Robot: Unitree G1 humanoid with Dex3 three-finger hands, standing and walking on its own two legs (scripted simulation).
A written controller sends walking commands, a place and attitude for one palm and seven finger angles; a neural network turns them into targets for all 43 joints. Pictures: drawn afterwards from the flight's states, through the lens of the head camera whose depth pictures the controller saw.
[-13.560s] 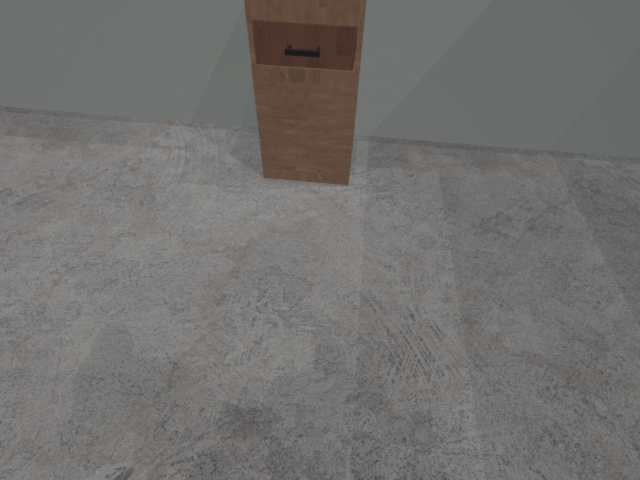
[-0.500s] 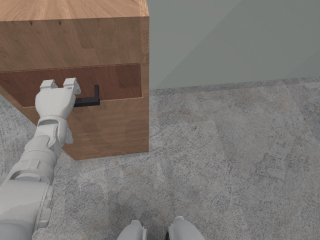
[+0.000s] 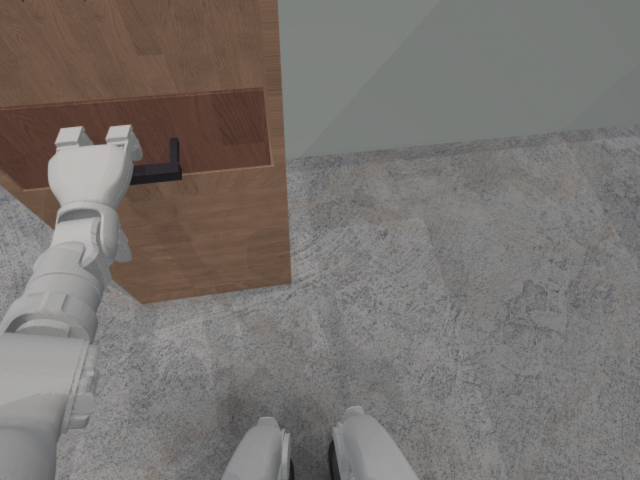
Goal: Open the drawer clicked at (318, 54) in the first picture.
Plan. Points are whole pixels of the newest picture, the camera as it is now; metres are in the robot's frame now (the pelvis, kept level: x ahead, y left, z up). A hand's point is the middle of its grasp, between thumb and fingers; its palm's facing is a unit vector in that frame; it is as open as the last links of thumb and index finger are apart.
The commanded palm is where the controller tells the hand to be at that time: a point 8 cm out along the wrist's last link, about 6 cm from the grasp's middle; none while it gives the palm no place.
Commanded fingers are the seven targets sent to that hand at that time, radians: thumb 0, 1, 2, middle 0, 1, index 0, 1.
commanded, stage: lower the fingers behind the handle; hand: left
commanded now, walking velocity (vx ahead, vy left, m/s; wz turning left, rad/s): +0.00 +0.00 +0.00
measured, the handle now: (132, 162) +0.54 +0.25 -0.01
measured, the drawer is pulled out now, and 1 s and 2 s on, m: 0.00 0.00 0.00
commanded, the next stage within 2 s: lift the fingers back up to retry in 0.24 s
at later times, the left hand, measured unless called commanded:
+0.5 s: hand (111, 191) +0.49 +0.26 +0.00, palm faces -0.06 +0.00 -1.00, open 13.8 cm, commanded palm +0.47 +0.26 +0.05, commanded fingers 0.00 -0.50 0.30 -0.30 -1.20 -0.30 -1.20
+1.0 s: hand (91, 166) +0.50 +0.27 +0.05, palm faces -0.07 -0.07 -1.00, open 13.7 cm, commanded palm +0.47 +0.26 +0.11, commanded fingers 0.00 -0.50 0.30 -0.30 -1.20 -0.30 -1.20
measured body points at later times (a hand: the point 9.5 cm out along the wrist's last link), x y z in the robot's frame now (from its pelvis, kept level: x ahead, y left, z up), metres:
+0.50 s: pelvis -0.01 +0.00 +0.00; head +0.13 +0.00 +0.42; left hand +0.49 +0.26 +0.06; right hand +0.02 -0.28 -0.13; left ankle +0.01 +0.08 -0.63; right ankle +0.04 -0.10 -0.63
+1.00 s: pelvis +0.05 +0.01 +0.05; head +0.15 +0.01 +0.49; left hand +0.49 +0.27 +0.10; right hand +0.07 -0.27 -0.07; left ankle +0.01 +0.08 -0.63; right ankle +0.04 -0.10 -0.63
